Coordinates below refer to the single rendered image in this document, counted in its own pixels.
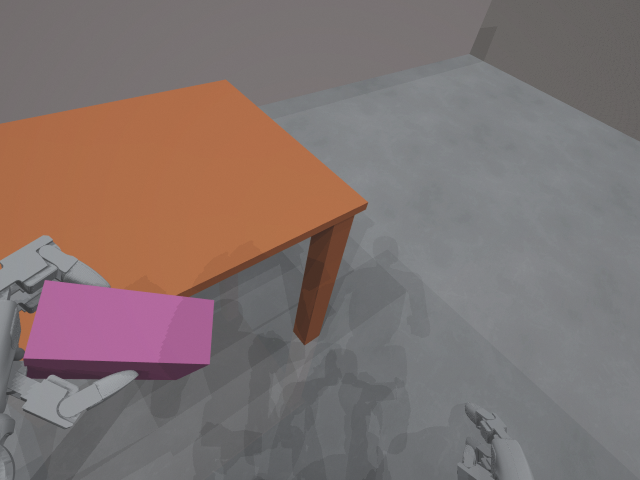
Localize left robot hand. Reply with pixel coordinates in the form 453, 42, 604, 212
0, 235, 139, 429

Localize table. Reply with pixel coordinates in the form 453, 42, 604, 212
0, 80, 368, 361

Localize sponge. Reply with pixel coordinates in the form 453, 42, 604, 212
23, 280, 214, 380

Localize right robot hand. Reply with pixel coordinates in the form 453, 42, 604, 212
457, 402, 534, 480

